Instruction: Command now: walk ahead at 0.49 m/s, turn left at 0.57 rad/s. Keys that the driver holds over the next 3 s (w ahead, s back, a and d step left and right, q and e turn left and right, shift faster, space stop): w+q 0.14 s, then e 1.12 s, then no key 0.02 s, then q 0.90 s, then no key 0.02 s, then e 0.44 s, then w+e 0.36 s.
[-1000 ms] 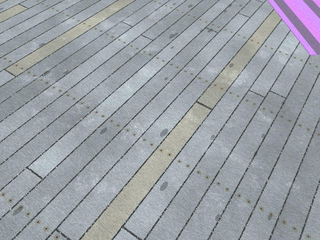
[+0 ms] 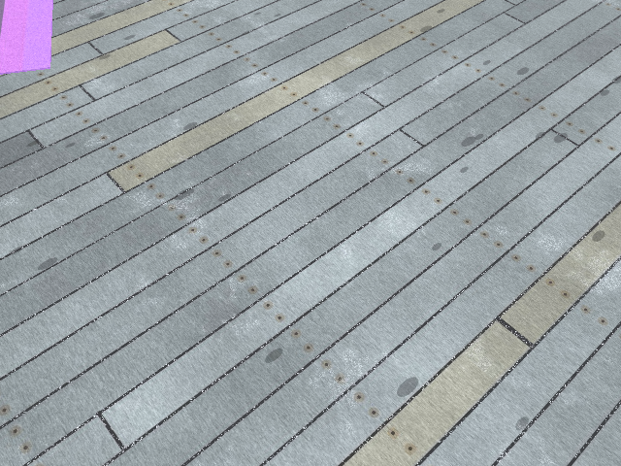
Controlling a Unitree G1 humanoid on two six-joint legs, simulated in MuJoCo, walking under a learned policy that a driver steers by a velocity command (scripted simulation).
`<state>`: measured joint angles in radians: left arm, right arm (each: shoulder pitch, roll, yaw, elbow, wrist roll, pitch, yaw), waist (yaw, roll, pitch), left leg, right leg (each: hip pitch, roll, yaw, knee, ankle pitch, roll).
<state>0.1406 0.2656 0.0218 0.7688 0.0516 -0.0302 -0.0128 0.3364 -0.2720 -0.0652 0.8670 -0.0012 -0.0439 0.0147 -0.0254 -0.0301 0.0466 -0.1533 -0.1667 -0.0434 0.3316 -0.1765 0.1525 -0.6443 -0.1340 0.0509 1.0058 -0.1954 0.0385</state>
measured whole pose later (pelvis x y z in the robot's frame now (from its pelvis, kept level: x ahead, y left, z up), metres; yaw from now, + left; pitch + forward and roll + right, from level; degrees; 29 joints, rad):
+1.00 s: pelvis +0.27 -0.01 +0.00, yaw -15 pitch +0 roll -1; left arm 0.23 0.33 0.10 0.80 0.02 0.07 -0.02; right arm 0.20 -0.26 -0.02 0.76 -0.02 0.01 -0.05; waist 0.01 -0.06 0.04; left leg -0.20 -0.01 0.03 0.40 -0.21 0.05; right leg -0.50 0.10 0.08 1.10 -0.41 0.04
